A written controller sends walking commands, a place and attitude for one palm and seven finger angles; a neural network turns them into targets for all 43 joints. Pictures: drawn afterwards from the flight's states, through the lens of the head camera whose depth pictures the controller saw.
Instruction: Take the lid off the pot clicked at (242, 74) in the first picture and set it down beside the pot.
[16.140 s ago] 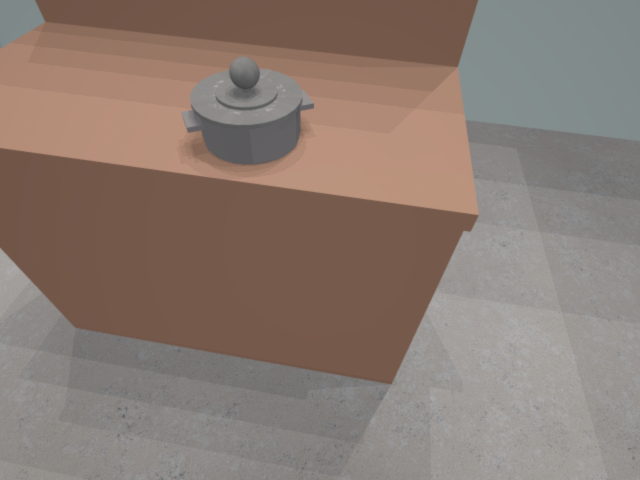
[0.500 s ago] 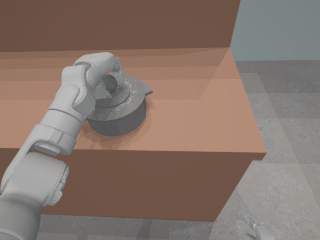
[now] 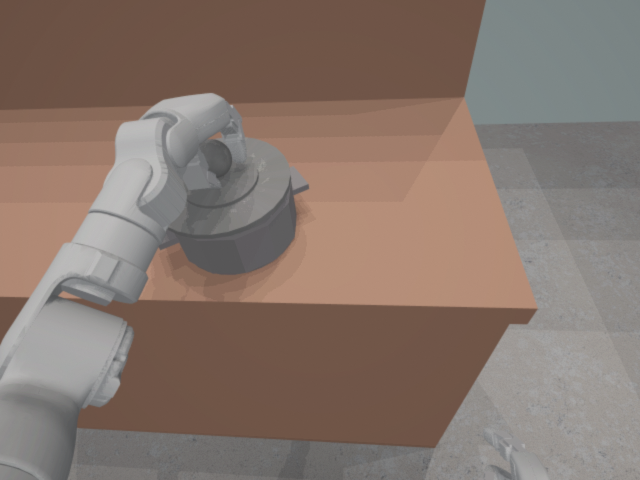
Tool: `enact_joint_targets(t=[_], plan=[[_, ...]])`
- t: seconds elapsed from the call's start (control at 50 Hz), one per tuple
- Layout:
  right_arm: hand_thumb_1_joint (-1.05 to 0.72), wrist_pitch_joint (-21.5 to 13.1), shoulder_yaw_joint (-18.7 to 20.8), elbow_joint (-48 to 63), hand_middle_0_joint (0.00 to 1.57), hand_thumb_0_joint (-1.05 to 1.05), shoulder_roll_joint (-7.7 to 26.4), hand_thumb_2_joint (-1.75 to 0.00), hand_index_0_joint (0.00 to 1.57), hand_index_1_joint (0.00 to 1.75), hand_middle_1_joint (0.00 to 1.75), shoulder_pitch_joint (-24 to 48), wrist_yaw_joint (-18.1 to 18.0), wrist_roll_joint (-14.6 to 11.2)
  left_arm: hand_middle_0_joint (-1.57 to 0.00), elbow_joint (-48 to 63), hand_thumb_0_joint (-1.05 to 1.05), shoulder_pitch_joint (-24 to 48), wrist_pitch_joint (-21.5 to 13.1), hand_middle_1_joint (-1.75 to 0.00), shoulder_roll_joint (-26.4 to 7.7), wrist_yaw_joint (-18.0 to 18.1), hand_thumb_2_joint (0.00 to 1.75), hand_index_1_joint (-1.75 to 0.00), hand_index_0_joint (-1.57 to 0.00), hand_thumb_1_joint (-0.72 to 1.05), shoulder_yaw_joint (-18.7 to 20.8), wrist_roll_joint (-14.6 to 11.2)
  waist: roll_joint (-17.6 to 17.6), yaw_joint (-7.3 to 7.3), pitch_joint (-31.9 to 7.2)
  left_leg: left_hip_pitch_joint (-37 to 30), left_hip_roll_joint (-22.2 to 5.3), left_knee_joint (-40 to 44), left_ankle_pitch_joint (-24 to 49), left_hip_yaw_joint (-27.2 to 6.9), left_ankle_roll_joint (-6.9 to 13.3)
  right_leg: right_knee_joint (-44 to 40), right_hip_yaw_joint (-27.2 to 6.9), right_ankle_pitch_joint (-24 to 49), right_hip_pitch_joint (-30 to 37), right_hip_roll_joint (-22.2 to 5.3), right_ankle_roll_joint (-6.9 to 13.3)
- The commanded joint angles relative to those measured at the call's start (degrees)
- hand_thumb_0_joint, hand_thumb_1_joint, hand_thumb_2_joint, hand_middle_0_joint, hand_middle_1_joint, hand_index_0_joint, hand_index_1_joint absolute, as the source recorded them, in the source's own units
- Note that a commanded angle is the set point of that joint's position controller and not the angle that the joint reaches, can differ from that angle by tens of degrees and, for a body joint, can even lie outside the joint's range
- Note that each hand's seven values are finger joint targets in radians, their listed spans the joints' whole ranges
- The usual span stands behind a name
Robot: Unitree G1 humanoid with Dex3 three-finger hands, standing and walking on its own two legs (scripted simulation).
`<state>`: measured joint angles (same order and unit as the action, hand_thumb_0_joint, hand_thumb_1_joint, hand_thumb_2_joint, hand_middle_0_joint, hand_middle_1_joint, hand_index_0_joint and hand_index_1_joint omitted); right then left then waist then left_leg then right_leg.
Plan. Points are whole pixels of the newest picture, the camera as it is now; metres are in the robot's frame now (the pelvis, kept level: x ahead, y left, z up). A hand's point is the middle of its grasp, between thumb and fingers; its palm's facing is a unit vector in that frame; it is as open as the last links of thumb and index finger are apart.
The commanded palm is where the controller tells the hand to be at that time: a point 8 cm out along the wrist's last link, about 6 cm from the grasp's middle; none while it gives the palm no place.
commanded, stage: lift the lid straight up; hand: left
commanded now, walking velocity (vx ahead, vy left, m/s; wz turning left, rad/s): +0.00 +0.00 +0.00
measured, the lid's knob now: (212, 159) +0.47 +0.14 +0.18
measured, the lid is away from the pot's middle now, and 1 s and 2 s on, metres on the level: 0.01 0.01 0.04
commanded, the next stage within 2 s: move the lid sideways beside the pot in 1.66 s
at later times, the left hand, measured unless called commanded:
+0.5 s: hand (200, 134) +0.43 +0.13 +0.24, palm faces -0.20 -0.04 -0.98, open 7.5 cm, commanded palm +0.41 +0.14 +0.31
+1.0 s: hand (184, 102) +0.43 +0.13 +0.28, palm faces -0.14 -0.04 -0.99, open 7.5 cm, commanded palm +0.41 +0.15 +0.35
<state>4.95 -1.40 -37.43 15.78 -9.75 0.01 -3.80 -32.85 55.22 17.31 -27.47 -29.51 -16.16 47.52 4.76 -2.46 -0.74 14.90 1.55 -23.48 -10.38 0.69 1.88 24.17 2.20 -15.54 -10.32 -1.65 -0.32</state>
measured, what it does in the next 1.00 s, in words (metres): stands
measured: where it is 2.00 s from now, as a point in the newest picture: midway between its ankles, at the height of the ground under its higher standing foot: outside the picture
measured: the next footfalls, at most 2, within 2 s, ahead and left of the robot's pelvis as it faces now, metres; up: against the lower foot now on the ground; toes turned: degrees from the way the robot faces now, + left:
none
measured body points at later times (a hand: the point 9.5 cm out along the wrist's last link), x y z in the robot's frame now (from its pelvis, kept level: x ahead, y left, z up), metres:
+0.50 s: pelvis -0.01 +0.00 +0.00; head +0.00 -0.03 +0.45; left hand +0.44 +0.13 +0.29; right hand +0.14 -0.23 -0.12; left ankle +0.02 +0.10 -0.74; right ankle -0.03 -0.12 -0.74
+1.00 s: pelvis -0.02 +0.00 +0.00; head -0.01 -0.03 +0.45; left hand +0.43 +0.13 +0.33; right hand +0.14 -0.25 -0.11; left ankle +0.02 +0.10 -0.74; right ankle -0.03 -0.12 -0.74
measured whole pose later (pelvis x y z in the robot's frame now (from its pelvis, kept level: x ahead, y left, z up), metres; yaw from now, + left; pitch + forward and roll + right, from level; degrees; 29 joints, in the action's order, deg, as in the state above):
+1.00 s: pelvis -0.02 +0.00 +0.00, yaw +0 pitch +1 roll +0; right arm 3.1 -1.9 -37.5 16.5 -9.8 -0.6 -4.2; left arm -35.7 67.9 19.2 -29.4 -33.3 -18.1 48.7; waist 4.7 -2.1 -0.9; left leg 14.7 1.8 -22.7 -8.6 0.5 1.9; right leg 24.8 2.2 -14.6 -10.7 -1.8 -0.3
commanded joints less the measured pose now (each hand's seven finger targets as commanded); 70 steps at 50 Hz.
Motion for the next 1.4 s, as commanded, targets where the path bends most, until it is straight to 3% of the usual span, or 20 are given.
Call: enact_joint_targets(t=[0.0, 0.12, 0.24, 0.32, 0.44, 0.5, 0.54, 0.6, 0.66, 0.74, 0.82, 0.94, 1.0, 1.04, 1.06, 1.1, 1.24, 1.3, 1.34, 1.38], plan=[[-0.9, -2.48, 2.48, 8.27, 0.2, 0.0, 6.2, -0.9, 0.2, 0.3, 0.3, 5.85, -0.22, -0.24, -0.92, 10.88, 0.0, 33.16, 0.42, -1.03, -13.07, 2.29, 0.93, -1.03, -0.89, 0.67, 7.05, 2.17, -6.16, 0.43, -22.34, -14.36, 2.38, -0.91, 16.67, -2.06, 2.88, -1.08, -0.08, 25.08, 1.61, 3.16, 2.35], [-0.9, -2.7, 2.33, 8.62, 0.2, 0.0, 6.4, -0.9, 0.2, 0.3, 0.3, 6.44, -0.42, -0.26, -0.92, 14.34, 0.0, 37.95, 0.26, -1.03, -16.87, 1.74, 0.93, -1.03, -0.89, 0.67, 8.95, 2.49, -3.97, 0.57, -24.19, -15.11, 2.63, -0.83, 16.55, -2.39, 3.0, -0.89, -0.44, 25.27, 2.72, 3.18, 2.51], [-0.9, -2.66, 2.59, 7.7, 0.2, 0.0, 6.61, -0.9, 0.2, 0.3, 0.3, 5.77, -0.07, -0.68, -0.92, 13.01, 0.0, 38.73, 0.94, -1.03, -10.35, 1.52, 0.93, -1.03, -0.89, 0.67, 4.1, 0.75, -3.09, -0.65, -21.98, -16.9, 1.97, -0.26, 16.44, -3.53, 2.5, -1.61, 0.9, 20.95, -0.81, 3.61, 2.9], [-0.9, -2.88, 1.97, 7.14, 0.2, 0.0, 6.51, -0.9, 0.2, 0.3, 0.3, 5.81, -0.57, -0.19, -0.92, 9.81, 0.0, 42.36, 0.98, -1.03, -15.83, 1.79, 0.93, -1.03, -0.89, 0.67, 7.98, 2.9, -5.85, 0.43, -22.57, -14.38, 2.4, 0.62, 12.23, -2.95, 2.5, -1.45, 0.38, 19.98, 0.86, 3.43, 2.83], [-0.9, -3.0, 2.15, 7.6, 0.2, 0.0, 6.54, -0.9, 0.2, 0.3, 0.3, 5.82, -0.15, -0.21, -0.92, 10.04, 0.0, 42.89, 0.85, -1.03, -11.15, 1.82, 0.93, -1.03, -0.89, 0.67, 4.76, 1.75, -4.17, 0.14, -24.08, -15.76, 2.21, 0.59, 14.26, -3.06, 2.37, -1.37, 0.53, 20.31, 0.78, 3.07, 3.06], [-0.9, -3.33, 1.84, 7.89, 0.2, 0.0, 6.24, -0.9, 0.2, 0.3, 0.3, 6.11, -0.38, 0.11, -0.92, 8.68, 0.0, 44.28, 1.02, -1.03, -17.3, 1.63, 0.93, -1.03, -0.89, 0.67, 9.45, 3.82, -7.09, 1.29, -24.42, -13.78, 2.38, 0.75, 12.71, -2.71, 2.52, -1.06, -0.18, 20.75, 2.55, 2.95, 2.83], [-0.9, -2.93, 2.01, 7.84, 0.2, 0.0, 6.62, -0.9, 0.2, 0.3, 0.3, 5.8, -0.31, -0.08, -0.92, 6.87, 0.0, 41.28, 1.24, -1.03, -13.35, 1.22, 0.93, -1.03, -0.89, 0.67, 6.64, 2.4, -5.95, 0.64, -23.42, -13.79, 2.34, 0.62, 14.06, -2.26, 2.64, -1.39, 0.02, 21.59, 2.14, 2.72, 2.86], [-0.9, -2.94, 1.62, 7.99, 0.2, 0.0, 6.27, -0.9, 0.2, 0.3, 0.3, 6.15, -0.55, -0.26, -0.92, 5.73, 0.0, 44.6, 1.47, -1.03, -15.83, 0.83, 0.93, -1.03, -0.89, 0.67, 7.57, 3.66, -8.04, 0.91, -20.96, -11.63, 2.45, 1.54, 10.04, -1.95, 2.69, -1.7, -0.14, 18.92, 1.44, 2.78, 2.53], [-0.9, -3.31, 1.78, 8.7, 0.2, 0.0, 6.41, -0.9, 0.2, 0.3, 0.3, 6.29, -0.49, -0.03, -0.92, 9.83, 0.0, 45.14, 0.99, -1.03, -19.02, 0.83, 0.93, -1.03, -0.89, 0.67, 9.89, 3.87, -6.42, 1.66, -25.51, -13.52, 2.37, 0.82, 14.06, -1.93, 2.73, -0.89, -0.72, 22.4, 4.18, 2.71, 2.59], [-0.9, -3.76, 2.12, 8.93, 0.2, 0.0, 6.4, -0.9, 0.2, 0.3, 0.3, 6.37, -0.37, -0.47, -0.92, 10.69, 0.0, 44.26, 1.43, -1.03, -13.76, -0.06, 0.93, -1.03, -0.89, 0.67, 5.96, 2.09, -4.35, 0.58, -23.97, -15.33, 2.22, 0.22, 15.15, -2.27, 2.92, -1.52, -0.23, 21.48, 1.95, 2.76, 2.73], [-0.9, -3.32, 1.56, 7.96, 0.2, 0.0, 6.44, -0.9, 0.2, 0.3, 0.3, 6.31, -0.79, -0.91, -0.92, 6.37, 0.0, 48.52, 2.17, -1.03, -14.78, -0.62, 0.93, -1.03, -0.89, 0.67, 5.18, 3.31, -6.38, 0.13, -18.15, -12.01, 2.35, 1.83, 7.99, -1.88, 2.71, -2.39, 0.24, 15.95, -1.1, 3.07, 2.47], [-0.9, -4.7, 1.82, 8.01, 0.2, 0.0, 6.66, -0.9, 0.2, 0.3, 0.3, 5.57, -0.97, -0.48, -0.92, 10.27, 0.0, 51.28, 1.59, -1.03, -16.74, 0.02, 0.93, -1.03, -0.89, 0.67, 6.99, 2.65, -3.09, 0.54, -26.0, -15.87, 2.36, 0.74, 12.85, -2.7, 2.74, -1.58, -0.24, 19.06, 2.13, 2.87, 2.9], [-0.9, -4.47, 1.39, 7.4, 0.2, 0.0, 6.36, -0.9, 0.2, 0.3, 0.3, 5.78, -1.15, -0.76, -0.92, 5.84, 0.0, 52.75, 2.2, -1.03, -17.75, -0.48, 0.93, -1.03, -0.89, 0.67, 6.94, 4.06, -6.88, 0.49, -22.01, -12.65, 2.38, 1.74, 9.11, -2.19, 2.58, -1.84, -0.22, 17.19, 1.01, 2.83, 2.5], [-0.9, -4.39, 1.64, 7.5, 0.2, 0.0, 6.77, -0.9, 0.2, 0.3, 0.3, 5.61, -0.99, -0.77, -0.92, 4.27, 0.0, 50.12, 2.4, -1.03, -13.55, -0.72, 0.93, -1.03, -0.89, 0.67, 4.21, 2.77, -5.04, 0.12, -21.41, -13.22, 2.49, 1.3, 10.39, -2.1, 2.68, -2.22, 0.09, 17.63, 0.22, 2.7, 2.76], [-0.9, -4.39, 1.61, 7.02, 0.2, 0.0, 6.77, -0.9, 0.2, 0.3, 0.3, 5.19, -0.98, -0.48, -0.92, 4.48, 0.0, 51.77, 2.48, -1.03, -18.69, -0.42, 0.93, -1.03, -0.89, 0.67, 7.92, 4.5, -6.58, 0.87, -22.26, -12.84, 2.18, 1.6, 10.47, -2.01, 2.47, -1.81, -0.19, 17.89, 1.02, 2.82, 2.67], [-0.9, -4.11, 1.27, 7.19, 0.2, 0.0, 6.86, -0.9, 0.2, 0.3, 0.3, 5.45, -1.27, -0.4, -0.92, 1.82, 0.0, 52.06, 2.88, -1.03, -20.21, -0.72, 0.93, -1.03, -0.89, 0.67, 8.5, 5.23, -7.86, 0.99, -21.87, -11.1, 2.47, 1.55, 9.74, -1.7, 2.73, -1.88, -0.52, 18.5, 1.81, 2.5, 2.52], [-0.9, -4.19, 1.5, 7.62, 0.2, 0.0, 6.83, -0.9, 0.2, 0.3, 0.3, 5.19, -0.99, -1.02, -0.92, 3.58, 0.0, 53.76, 3.48, -1.03, -13.31, -1.81, 0.93, -1.03, -0.89, 0.67, 2.76, 3.63, -5.93, -0.55, -22.46, -13.9, 2.28, 0.96, 12.72, -2.0, 2.86, -2.05, 0.11, 19.45, 0.34, 2.67, 2.59], [-0.9, -5.0, 1.32, 7.65, 0.2, 0.0, 6.46, -0.9, 0.2, 0.3, 0.3, 5.4, -1.27, -0.7, -0.92, 6.29, 0.0, 58.53, 3.4, -1.03, -17.56, -1.67, 0.93, -1.03, -0.89, 0.67, 5.53, 5.17, -4.52, 0.19, -24.79, -14.88, 2.42, 0.96, 12.74, -2.17, 2.81, -1.51, -0.2, 19.06, 0.67, 2.92, 2.74], [-0.9, -5.46, 1.42, 7.59, 0.2, 0.0, 6.41, -0.9, 0.2, 0.3, 0.3, 5.21, -1.14, -0.83, -0.92, 7.26, 0.0, 57.62, 3.4, -1.03, -12.36, -1.7, 0.93, -1.03, -0.89, 0.67, 1.91, 3.4, -1.54, -0.54, -25.83, -17.31, 2.27, 0.53, 16.0, -2.91, 2.54, -1.56, 0.12, 19.3, -0.44, 2.88, 2.98], [-0.9, -5.83, 1.5, 7.21, 0.2, 0.0, 6.31, -0.9, 0.2, 0.3, 0.3, 5.11, -1.11, -0.56, -0.92, 7.94, 0.0, 60.56, 3.31, -1.03, -14.44, -1.76, 0.93, -1.03, -0.89, 0.67, 3.44, 4.74, -2.9, -0.26, -25.41, -17.17, 2.18, 0.74, 14.97, -3.03, 2.4, -1.56, 0.25, 18.51, -1.06, 3.29, 3.05]])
